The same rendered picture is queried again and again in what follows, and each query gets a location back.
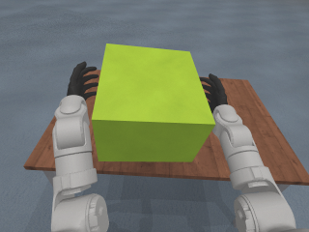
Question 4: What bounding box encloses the left robot hand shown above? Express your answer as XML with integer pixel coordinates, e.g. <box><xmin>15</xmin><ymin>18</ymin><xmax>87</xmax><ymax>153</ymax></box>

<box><xmin>67</xmin><ymin>61</ymin><xmax>98</xmax><ymax>101</ymax></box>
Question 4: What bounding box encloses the right robot hand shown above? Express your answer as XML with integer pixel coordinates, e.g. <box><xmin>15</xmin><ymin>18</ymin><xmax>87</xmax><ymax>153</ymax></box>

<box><xmin>199</xmin><ymin>73</ymin><xmax>228</xmax><ymax>114</ymax></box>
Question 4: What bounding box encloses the carton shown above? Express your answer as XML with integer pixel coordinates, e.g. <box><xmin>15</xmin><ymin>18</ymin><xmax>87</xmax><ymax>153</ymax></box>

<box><xmin>92</xmin><ymin>43</ymin><xmax>216</xmax><ymax>162</ymax></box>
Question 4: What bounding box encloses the table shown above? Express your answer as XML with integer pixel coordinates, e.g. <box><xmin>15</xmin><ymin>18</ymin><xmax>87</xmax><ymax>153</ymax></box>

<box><xmin>23</xmin><ymin>70</ymin><xmax>309</xmax><ymax>228</ymax></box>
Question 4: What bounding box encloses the right robot upper arm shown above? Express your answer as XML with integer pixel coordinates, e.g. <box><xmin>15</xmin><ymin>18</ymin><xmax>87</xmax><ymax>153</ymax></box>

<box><xmin>234</xmin><ymin>191</ymin><xmax>309</xmax><ymax>232</ymax></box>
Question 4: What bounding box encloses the robot right forearm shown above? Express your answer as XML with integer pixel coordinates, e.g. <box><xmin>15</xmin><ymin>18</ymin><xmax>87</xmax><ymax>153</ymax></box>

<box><xmin>212</xmin><ymin>104</ymin><xmax>296</xmax><ymax>227</ymax></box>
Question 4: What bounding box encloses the robot left forearm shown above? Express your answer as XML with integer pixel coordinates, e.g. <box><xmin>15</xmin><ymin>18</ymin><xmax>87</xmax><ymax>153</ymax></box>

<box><xmin>51</xmin><ymin>95</ymin><xmax>98</xmax><ymax>232</ymax></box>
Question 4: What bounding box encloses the left robot upper arm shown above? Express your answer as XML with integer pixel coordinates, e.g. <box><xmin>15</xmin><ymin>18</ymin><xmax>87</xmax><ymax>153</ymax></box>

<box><xmin>51</xmin><ymin>193</ymin><xmax>109</xmax><ymax>232</ymax></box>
